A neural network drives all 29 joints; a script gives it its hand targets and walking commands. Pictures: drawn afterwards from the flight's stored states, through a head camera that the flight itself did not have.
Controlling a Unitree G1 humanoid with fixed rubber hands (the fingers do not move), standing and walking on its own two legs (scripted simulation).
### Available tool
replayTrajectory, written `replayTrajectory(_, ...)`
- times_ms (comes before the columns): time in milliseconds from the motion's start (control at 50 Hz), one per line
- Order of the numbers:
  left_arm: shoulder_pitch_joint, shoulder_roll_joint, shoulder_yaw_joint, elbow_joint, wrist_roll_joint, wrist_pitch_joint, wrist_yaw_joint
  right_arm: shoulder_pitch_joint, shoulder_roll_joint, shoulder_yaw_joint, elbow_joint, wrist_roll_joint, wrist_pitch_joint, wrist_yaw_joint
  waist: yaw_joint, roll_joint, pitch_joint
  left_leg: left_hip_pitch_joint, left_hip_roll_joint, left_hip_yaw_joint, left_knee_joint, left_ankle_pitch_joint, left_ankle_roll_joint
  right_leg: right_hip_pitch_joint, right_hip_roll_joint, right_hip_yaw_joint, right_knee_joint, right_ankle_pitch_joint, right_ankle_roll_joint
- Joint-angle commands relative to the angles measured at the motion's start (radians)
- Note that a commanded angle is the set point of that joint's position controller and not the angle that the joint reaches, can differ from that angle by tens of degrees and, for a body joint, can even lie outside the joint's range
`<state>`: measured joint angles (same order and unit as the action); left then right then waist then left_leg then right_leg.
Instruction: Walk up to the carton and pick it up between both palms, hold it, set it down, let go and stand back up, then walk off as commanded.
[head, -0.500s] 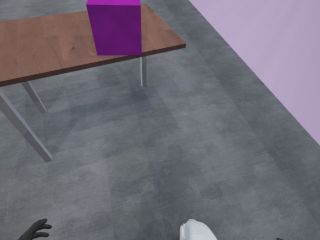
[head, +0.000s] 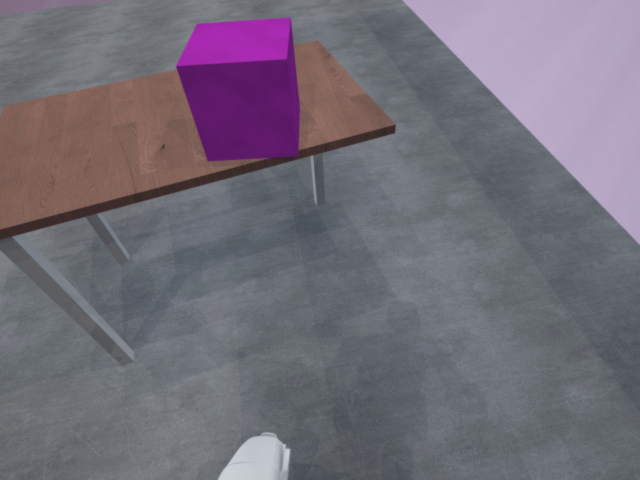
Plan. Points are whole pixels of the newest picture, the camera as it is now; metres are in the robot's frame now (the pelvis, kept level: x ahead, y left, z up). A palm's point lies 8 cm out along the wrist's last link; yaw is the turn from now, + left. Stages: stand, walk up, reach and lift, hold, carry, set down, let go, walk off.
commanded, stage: walk up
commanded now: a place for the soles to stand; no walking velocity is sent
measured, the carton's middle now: (248, 90) +0.88 +0.19 +0.04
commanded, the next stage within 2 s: none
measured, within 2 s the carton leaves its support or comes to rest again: neither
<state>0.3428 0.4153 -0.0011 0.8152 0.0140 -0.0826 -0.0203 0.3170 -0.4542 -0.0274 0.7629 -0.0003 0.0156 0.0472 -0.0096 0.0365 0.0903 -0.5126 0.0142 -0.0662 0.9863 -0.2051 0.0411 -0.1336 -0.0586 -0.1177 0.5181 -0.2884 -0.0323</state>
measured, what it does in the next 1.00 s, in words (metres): steps on the spot: left foot, then right foot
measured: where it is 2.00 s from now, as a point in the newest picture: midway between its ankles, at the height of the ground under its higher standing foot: outside the picture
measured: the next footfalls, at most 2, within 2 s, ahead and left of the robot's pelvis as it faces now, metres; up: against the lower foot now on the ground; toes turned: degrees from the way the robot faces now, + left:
left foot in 0.18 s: +0.16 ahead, +0.17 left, +0.00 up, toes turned +2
right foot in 0.64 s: +0.13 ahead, -0.08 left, +0.00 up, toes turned +3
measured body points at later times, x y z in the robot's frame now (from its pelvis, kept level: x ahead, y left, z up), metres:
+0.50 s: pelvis +0.06 +0.04 -0.02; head +0.08 +0.07 +0.43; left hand +0.13 +0.38 -0.14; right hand +0.16 -0.28 -0.10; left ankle +0.12 +0.17 -0.74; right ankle +0.12 -0.09 -0.70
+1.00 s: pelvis +0.04 -0.01 -0.01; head +0.06 -0.02 +0.44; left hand +0.07 +0.31 -0.10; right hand +0.16 -0.32 -0.12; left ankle +0.04 +0.14 -0.68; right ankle +0.09 -0.08 -0.74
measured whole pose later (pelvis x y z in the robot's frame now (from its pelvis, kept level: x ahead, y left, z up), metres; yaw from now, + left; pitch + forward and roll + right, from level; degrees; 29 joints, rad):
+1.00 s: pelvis +0.04 -0.01 -0.01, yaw +12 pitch -3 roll +2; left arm 0.23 0.39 0.00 0.81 0.02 -0.01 -0.01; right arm 0.31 -0.45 -0.03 0.81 0.00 0.02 -0.02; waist -0.01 0.01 0.08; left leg -0.45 -0.06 -0.10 0.97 -0.35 -0.01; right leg -0.27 -0.04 -0.14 0.56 -0.26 -0.05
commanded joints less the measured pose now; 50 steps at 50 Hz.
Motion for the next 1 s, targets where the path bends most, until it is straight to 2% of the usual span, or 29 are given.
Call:
replayTrajectory(0,-0.081,0.255,0.138,-0.106,0.009,0.016,-0.001,-0.005,-0.141,-0.07,-0.011,0.001,-0.046,-0.02,0.032,-0.181,0.035,-0.028,0.087,0.043,-0.22,0.05,-0.041,-0.05,-0.266,0.147,-0.235,-0.085,-0.157)
replayTrajectory(60,-0.115,0.25,0.132,-0.109,0.008,0.023,-0.005,0.023,-0.138,-0.067,-0.005,-0.007,-0.067,-0.024,0.01,-0.198,-0.067,0.125,0.075,0.084,-0.378,0.07,-0.02,0.001,-0.217,0.041,-0.088,0.14,-0.121)
replayTrajectory(80,-0.111,0.222,0.125,-0.097,-0.001,0.031,-0.005,0.046,-0.127,-0.07,0.004,-0.013,-0.077,-0.032,0.012,-0.172,-0.084,0.164,0.03,0.144,-0.465,0.143,-0.017,0.034,-0.186,0.0,0.025,0.263,-0.1)
replayTrajectory(100,-0.095,0.208,0.119,-0.102,-0.003,0.039,-0.007,0.128,-0.143,-0.078,0.026,-0.015,-0.084,-0.043,-0.002,-0.062,-0.161,0.313,0.001,0.138,-0.529,0.174,0.003,0.015,-0.128,-0.035,0.214,0.282,-0.066)
replayTrajectory(120,-0.055,0.173,0.099,-0.102,-0.011,0.046,-0.006,0.184,-0.187,-0.092,0.036,-0.021,-0.093,-0.055,-0.038,0.031,-0.153,0.378,0.029,0.036,-0.613,0.222,0.015,-0.045,-0.066,-0.004,0.389,0.122,-0.03)
replayTrajectory(140,-0.019,0.119,0.089,-0.117,-0.022,0.056,-0.005,0.166,-0.261,-0.115,0.015,-0.026,-0.09,-0.07,-0.008,0.213,-0.154,0.437,0.13,-0.221,-0.578,0.19,0.052,-0.215,-0.003,-0.001,0.445,-0.17,0.002)
replayTrajectory(160,0.011,0.111,0.086,-0.11,-0.019,0.068,-0.008,0.132,-0.318,-0.119,-0.007,-0.025,-0.091,-0.079,0.025,0.237,-0.124,0.438,0.227,-0.531,-0.623,0.055,0.103,-0.351,0.072,0.064,0.531,-0.307,0.021)
replayTrajectory(180,-0.006,0.182,0.099,-0.095,-0.016,0.079,-0.002,0.105,-0.287,-0.105,-0.016,-0.009,-0.09,-0.08,0.026,0.132,-0.095,0.415,0.26,-0.592,-0.632,0.045,0.163,-0.376,0.043,0.121,0.55,-0.297,0.022)
replayTrajectory(200,-0.034,0.217,0.108,-0.083,-0.011,0.085,0.0,0.057,-0.274,-0.102,-0.024,-0.008,-0.079,-0.082,0.019,0.195,-0.114,0.461,0.287,-0.602,-0.645,0.004,0.211,-0.451,0.017,0.122,0.563,-0.291,0.018)
replayTrajectory(240,-0.134,0.226,0.108,-0.07,-0.013,0.078,0.002,0.054,-0.221,-0.091,-0.038,-0.003,-0.078,-0.086,0.006,0.091,-0.059,0.414,0.204,-0.463,-0.588,0.167,0.16,-0.446,-0.013,0.146,0.522,-0.238,0.01)
replayTrajectory(260,-0.129,0.197,0.103,-0.068,-0.015,0.082,-0.001,0.086,-0.215,-0.085,-0.026,0.0,-0.083,-0.09,0.0,0.107,-0.107,0.416,0.197,-0.384,-0.539,0.355,0.148,-0.405,-0.026,0.163,0.519,-0.226,0.012)
replayTrajectory(300,-0.145,0.179,0.108,-0.084,-0.012,0.089,0.001,0.085,-0.204,-0.078,-0.023,-0.006,-0.083,-0.096,0.006,0.081,-0.081,0.368,0.179,-0.323,-0.498,0.478,0.156,-0.395,-0.011,0.147,0.513,-0.215,0.013)
replayTrajectory(340,-0.133,0.167,0.102,-0.076,-0.011,0.102,0.0,0.095,-0.212,-0.075,-0.036,-0.005,-0.079,-0.101,-0.005,0.143,-0.111,0.364,0.153,-0.306,-0.486,0.514,0.148,-0.39,0.001,0.128,0.491,-0.201,0.018)
replayTrajectory(420,-0.118,0.167,0.111,-0.061,-0.01,0.118,0.011,0.0,-0.215,-0.072,-0.06,-0.013,-0.059,-0.102,0.036,0.109,-0.076,0.14,0.173,-0.337,-0.517,0.268,0.168,-0.286,0.021,0.117,0.482,-0.138,0.003)
replayTrajectory(480,-0.125,0.175,0.122,-0.064,-0.004,0.121,0.009,-0.033,-0.227,-0.076,-0.09,-0.023,-0.05,-0.101,0.031,0.136,-0.045,0.041,0.157,-0.34,-0.54,0.034,0.165,-0.223,0.031,0.12,0.42,-0.124,0.002)
replayTrajectory(520,-0.093,0.147,0.118,-0.057,-0.004,0.111,0.011,-0.081,-0.239,-0.08,-0.093,-0.026,-0.042,-0.096,0.061,0.132,-0.057,0.048,0.185,-0.331,-0.507,0.045,0.154,-0.141,0.033,0.124,0.252,-0.106,-0.019)
replayTrajectory(560,-0.017,0.183,0.126,-0.021,0.004,0.089,0.016,-0.096,-0.191,-0.071,-0.078,-0.007,-0.033,-0.096,0.101,0.063,-0.138,0.012,0.087,-0.232,-0.331,0.0,0.07,0.037,0.008,0.166,-0.019,0.005,-0.027)
replayTrajectory(600,-0.114,0.307,0.147,-0.064,0.035,0.081,0.021,-0.044,-0.113,-0.038,-0.079,-0.003,-0.031,-0.103,0.076,-0.287,-0.085,-0.165,-0.154,-0.025,-0.03,-0.334,-0.012,-0.009,-0.286,0.54,-0.279,-0.247,-0.046)
replayTrajectory(620,-0.189,0.326,0.149,-0.07,0.031,0.077,0.02,0.003,-0.147,-0.046,-0.053,-0.021,-0.026,-0.108,0.024,-0.154,-0.05,-0.161,-0.107,-0.047,0.065,-0.352,-0.028,-0.078,-0.341,0.571,-0.269,-0.244,-0.087)
replayTrajectory(640,-0.189,0.311,0.154,-0.082,0.026,0.072,0.015,0.019,-0.197,-0.073,-0.028,-0.017,-0.02,-0.103,0.045,-0.079,-0.086,-0.103,-0.076,-0.083,0.123,-0.318,-0.022,-0.127,-0.358,0.566,-0.283,-0.372,-0.11)
replayTrajectory(700,-0.202,0.248,0.146,-0.075,0.022,0.06,0.026,0.075,-0.189,-0.078,0.013,0.001,-0.014,-0.077,0.014,-0.147,-0.022,-0.082,-0.056,-0.09,0.081,-0.147,-0.034,-0.087,-0.19,0.329,-0.297,-0.234,0.053)
replayTrajectory(740,-0.161,0.219,0.149,-0.079,0.017,0.06,0.026,0.088,-0.164,-0.076,0.036,-0.002,-0.014,-0.077,0.034,-0.195,-0.062,-0.102,-0.064,-0.078,0.067,-0.109,-0.041,0.02,-0.165,0.278,-0.248,-0.147,0.058)
replayTrajectory(780,-0.112,0.195,0.151,-0.075,0.011,0.06,0.029,0.094,-0.165,-0.074,0.043,-0.012,-0.014,-0.074,0.05,-0.165,-0.058,-0.103,-0.059,-0.066,0.081,-0.072,-0.037,0.038,-0.161,0.266,-0.282,-0.178,0.101)
replayTrajectory(800,-0.106,0.205,0.149,-0.075,0.012,0.059,0.028,0.079,-0.162,-0.071,0.036,-0.011,-0.013,-0.076,0.063,-0.152,-0.074,-0.115,-0.074,-0.084,0.076,-0.094,-0.037,0.078,-0.164,0.276,-0.272,-0.201,0.078)
replayTrajectory(820,-0.103,0.204,0.151,-0.073,0.009,0.059,0.029,0.069,-0.168,-0.075,0.046,-0.015,-0.015,-0.077,0.066,-0.136,-0.067,-0.114,-0.063,-0.093,0.062,-0.084,-0.036,0.087,-0.179,0.298,-0.285,-0.212,0.12)
replayTrajectory(860,-0.11,0.213,0.15,-0.072,0.015,0.055,0.025,0.064,-0.172,-0.071,0.055,-0.012,-0.023,-0.077,0.06,-0.146,-0.097,-0.14,-0.057,-0.065,0.045,-0.1,-0.046,0.131,-0.18,0.267,-0.277,-0.231,0.033)
replayTrajectory(880,-0.096,0.209,0.145,-0.076,0.015,0.055,0.022,0.069,-0.174,-0.07,0.062,-0.011,-0.025,-0.076,0.058,-0.157,-0.097,-0.109,-0.033,-0.061,0.029,-0.084,-0.046,0.104,-0.184,0.256,-0.273,-0.193,0.031)
replayTrajectory(900,-0.112,0.225,0.148,-0.079,0.022,0.05,0.019,0.062,-0.172,-0.073,0.057,-0.01,-0.026,-0.071,0.057,-0.157,-0.109,-0.101,-0.041,-0.061,0.007,-0.144,-0.048,0.094,-0.213,0.28,-0.285,-0.29,-0.044)
replayTrajectory(980,-0.096,0.227,0.144,-0.085,0.014,0.046,0.011,0.036,-0.162,-0.063,0.043,-0.008,-0.042,-0.062,0.065,-0.164,-0.036,-0.067,-0.001,-0.026,-0.107,-0.166,-0.054,0.024,-0.256,0.284,-0.287,-0.239,-0.089)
